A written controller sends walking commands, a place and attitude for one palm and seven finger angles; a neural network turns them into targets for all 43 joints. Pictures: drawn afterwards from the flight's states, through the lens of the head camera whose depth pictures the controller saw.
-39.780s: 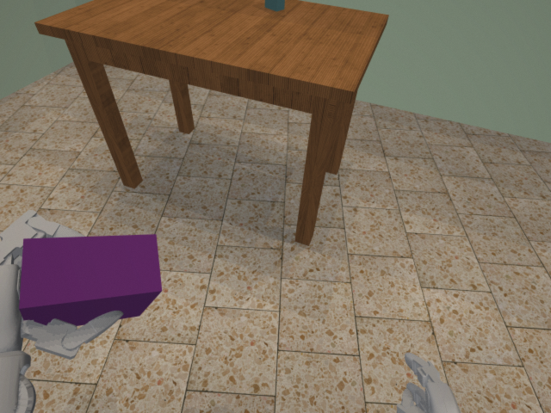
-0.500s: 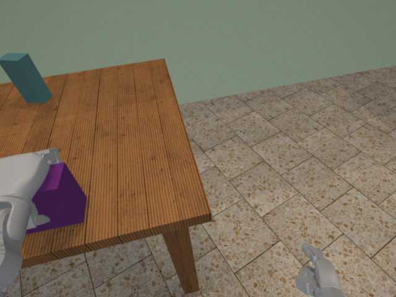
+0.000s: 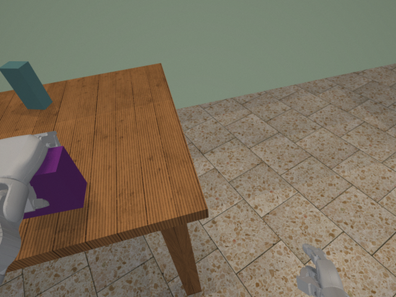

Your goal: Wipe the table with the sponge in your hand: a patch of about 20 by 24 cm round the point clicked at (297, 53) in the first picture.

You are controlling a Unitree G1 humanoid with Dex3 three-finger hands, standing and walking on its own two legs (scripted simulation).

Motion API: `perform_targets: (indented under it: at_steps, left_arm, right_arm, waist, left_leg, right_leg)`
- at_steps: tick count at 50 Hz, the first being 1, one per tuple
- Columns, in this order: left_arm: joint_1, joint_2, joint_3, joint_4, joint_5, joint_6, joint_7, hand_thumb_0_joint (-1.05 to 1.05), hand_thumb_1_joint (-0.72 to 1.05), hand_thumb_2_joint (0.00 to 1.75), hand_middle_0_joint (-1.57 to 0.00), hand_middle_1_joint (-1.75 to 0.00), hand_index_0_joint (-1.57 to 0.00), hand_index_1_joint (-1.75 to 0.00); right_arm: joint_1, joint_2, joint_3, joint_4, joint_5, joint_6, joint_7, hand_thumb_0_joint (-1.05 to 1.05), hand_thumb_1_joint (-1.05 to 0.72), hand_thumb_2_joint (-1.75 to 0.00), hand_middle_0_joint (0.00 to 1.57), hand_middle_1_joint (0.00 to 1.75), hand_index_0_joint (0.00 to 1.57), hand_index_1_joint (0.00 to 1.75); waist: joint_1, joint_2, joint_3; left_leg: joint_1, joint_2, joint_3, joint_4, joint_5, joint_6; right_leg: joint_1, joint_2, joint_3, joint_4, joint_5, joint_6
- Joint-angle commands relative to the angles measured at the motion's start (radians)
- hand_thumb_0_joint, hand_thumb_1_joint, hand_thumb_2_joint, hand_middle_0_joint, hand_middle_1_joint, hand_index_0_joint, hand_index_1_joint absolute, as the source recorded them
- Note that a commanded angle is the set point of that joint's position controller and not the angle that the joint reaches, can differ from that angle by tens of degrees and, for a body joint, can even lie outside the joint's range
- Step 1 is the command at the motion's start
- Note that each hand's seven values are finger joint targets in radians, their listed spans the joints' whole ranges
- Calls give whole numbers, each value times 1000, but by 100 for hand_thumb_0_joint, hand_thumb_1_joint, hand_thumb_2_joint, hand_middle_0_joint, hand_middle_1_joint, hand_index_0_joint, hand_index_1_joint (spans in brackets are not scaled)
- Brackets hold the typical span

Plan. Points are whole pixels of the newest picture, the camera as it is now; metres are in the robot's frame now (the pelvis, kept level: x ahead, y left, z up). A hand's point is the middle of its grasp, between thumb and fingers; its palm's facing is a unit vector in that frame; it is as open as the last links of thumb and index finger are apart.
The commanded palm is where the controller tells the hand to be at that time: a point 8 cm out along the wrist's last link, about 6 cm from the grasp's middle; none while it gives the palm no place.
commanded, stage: lift the sponge slowly off the table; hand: left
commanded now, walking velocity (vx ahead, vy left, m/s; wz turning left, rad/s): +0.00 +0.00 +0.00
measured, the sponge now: (44, 189) +0.24 +0.35 +0.11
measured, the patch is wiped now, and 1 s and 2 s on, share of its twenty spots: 1.00 1.00 1.00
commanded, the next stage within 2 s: bring the sponge back beside the body in 0.88 s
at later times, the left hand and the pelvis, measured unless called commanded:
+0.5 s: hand (27, 161) +0.24 +0.34 +0.19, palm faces +0.10 +0.07 -0.99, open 10.5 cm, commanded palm +0.20 +0.36 +0.26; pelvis -0.01 -0.01 +0.00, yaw +0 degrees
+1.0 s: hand (22, 151) +0.25 +0.35 +0.21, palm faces +0.11 +0.06 -0.99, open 10.5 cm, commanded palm +0.21 +0.36 +0.27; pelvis -0.01 +0.00 +0.00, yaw +0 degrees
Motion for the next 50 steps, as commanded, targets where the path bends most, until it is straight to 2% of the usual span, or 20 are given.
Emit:
perform_targets:
  at_steps: [1,7,8,12,13,16,19,21,22,28,30,31,34,36,38,41,44,45,46,50]
  left_arm:
    - [-242,321,222,-229,18,29,43,0,10,130,-120,-160,-120,-160]
    - [-277,304,186,-215,15,60,24,0,10,130,-120,-160,-120,-160]
    - [-266,343,219,-181,13,61,23,0,10,130,-120,-160,-120,-160]
    - [-357,327,170,-147,26,69,-1,0,10,130,-120,-160,-120,-160]
    - [-380,356,182,-105,28,67,-3,0,10,130,-120,-160,-120,-160]
    - [-440,378,185,-178,38,50,-16,0,10,130,-120,-160,-120,-160]
    - [-393,400,219,-187,27,27,-21,0,10,130,-120,-160,-120,-160]
    - [-389,427,245,-187,31,34,-27,0,10,130,-120,-160,-120,-160]
    - [-366,400,233,-171,20,34,-29,0,10,130,-120,-160,-120,-160]
    - [-337,435,267,-85,-20,65,-41,0,10,130,-120,-160,-120,-160]
    - [-355,437,257,-112,-21,67,-50,0,10,130,-120,-160,-120,-160]
    - [-393,428,236,-125,-12,75,-59,0,10,130,-120,-160,-120,-160]
    - [-402,455,247,-105,-12,57,-74,0,10,130,-120,-160,-120,-160]
    - [-436,459,240,-174,-1,46,-87,0,10,130,-120,-160,-120,-160]
    - [-463,457,231,-138,-5,29,-87,0,10,130,-120,-160,-120,-160]
    - [-462,455,240,-168,-3,14,-86,0,10,130,-120,-160,-120,-160]
    - [-475,437,228,-116,-10,6,-74,0,10,130,-120,-160,-120,-160]
    - [-453,453,252,-112,-13,8,-68,0,10,130,-120,-160,-120,-160]
    - [-462,459,254,-123,-4,23,-66,0,10,130,-120,-160,-120,-160]
    - [-435,425,236,-124,-14,44,-55,0,10,130,-120,-160,-120,-160]
  right_arm:
    - [-213,-107,-30,-184,-1,-51,1,0,-90,-90,20,30,20,30]
    - [-214,-106,-22,-178,0,-57,-4,0,-90,-90,20,30,20,30]
    - [-200,-113,-28,-166,-1,-55,-7,0,-90,-90,20,30,20,30]
    - [-215,-109,-16,-171,3,-58,-18,0,-90,-90,20,30,20,30]
    - [-199,-117,-19,-154,5,-55,-21,0,-90,-90,20,30,20,30]
    - [-221,-114,-17,-177,3,-63,-24,0,-90,-90,20,30,20,30]
    - [-199,-109,-21,-172,-5,-65,-21,0,-90,-90,20,30,20,30]
    - [-209,-110,-20,-178,-4,-58,-20,0,-90,-90,20,30,20,30]
    - [-202,-102,-14,-180,-6,-60,-17,0,-90,-90,20,30,20,30]
    - [-184,-118,-22,-171,4,-42,-6,0,-90,-90,20,30,20,30]
    - [-194,-123,-24,-180,5,-42,-8,0,-90,-90,20,30,20,30]
    - [-209,-124,-20,-186,8,-43,-10,0,-90,-90,20,30,20,30]
    - [-190,-130,-23,-178,6,-53,-17,0,-90,-90,20,30,20,30]
    - [-208,-124,-19,-198,7,-58,-22,0,-90,-90,20,30,20,30]
    - [-183,-123,-19,-180,7,-67,-29,0,-90,-90,20,30,20,30]
    - [-194,-118,-19,-194,6,-72,-32,0,-90,-90,20,30,20,30]
    - [-170,-120,-20,-178,5,-70,-28,0,-90,-90,20,30,20,30]
    - [-167,-120,-24,-179,4,-68,-25,0,-90,-90,20,30,20,30]
    - [-189,-119,-20,-187,5,-65,-22,0,-90,-90,20,30,20,30]
    - [-183,-114,-20,-187,2,-58,-10,0,-90,-90,20,30,20,30]
  waist:
    - [22,42,-224]
    - [8,-6,-203]
    - [8,-13,-197]
    - [-5,-27,-183]
    - [-16,-24,-157]
    - [-3,35,-232]
    - [9,20,-265]
    - [12,46,-260]
    - [15,17,-252]
    - [11,-34,-194]
    - [13,-19,-212]
    - [2,31,-196]
    - [-1,-15,-214]
    - [1,36,-249]
    - [-14,18,-234]
    - [1,37,-241]
    - [-3,1,-217]
    - [7,-9,-223]
    - [14,35,-229]
    - [20,1,-242]
  left_leg:
    - [-43,-9,-19,-54,318,-23]
    - [-50,-7,-14,-56,266,-17]
    - [-51,-5,-14,-58,243,-15]
    - [-58,-7,-9,-56,203,-11]
    - [-61,-3,-12,-65,181,-13]
    - [-36,-12,-19,-56,212,-11]
    - [-31,-14,-21,-47,255,-10]
    - [-42,-14,-21,-38,254,-14]
    - [-54,-11,-16,-32,264,-15]
    - [-97,-2,-13,-33,223,-19]
    - [-86,-7,-12,-27,226,-15]
    - [-88,-8,-12,-27,220,-17]
    - [-82,-9,-17,-29,206,-9]
    - [-65,-13,-20,-26,221,-8]
    - [-61,-9,-19,-28,207,-7]
    - [-58,-10,-29,-27,203,-10]
    - [-73,-6,-32,-37,193,-15]
    - [-77,-6,-31,-35,203,-16]
    - [-82,-7,-32,-34,205,-20]
    - [-80,-4,-28,-36,249,-23]
  right_leg:
    - [160,36,35,-2,175,-57]
    - [134,29,24,-2,131,-49]
    - [128,31,28,-11,113,-47]
    - [100,26,26,-19,70,-44]
    - [81,30,24,-34,46,-43]
    - [113,32,40,-23,83,-52]
    - [152,27,31,-3,137,-50]
    - [146,29,53,-4,138,-55]
    - [153,19,41,9,150,-52]
    - [120,21,46,2,123,-42]
    - [119,20,46,5,131,-40]
    - [99,22,53,-1,119,-45]
    - [107,20,36,4,109,-40]
    - [114,21,41,9,116,-44]
    - [100,21,23,7,100,-40]
    - [98,23,37,3,89,-47]
    - [91,19,21,1,83,-45]
    - [102,20,22,6,93,-44]
    - [103,22,42,5,86,-52]
    - [123,19,27,20,136,-48]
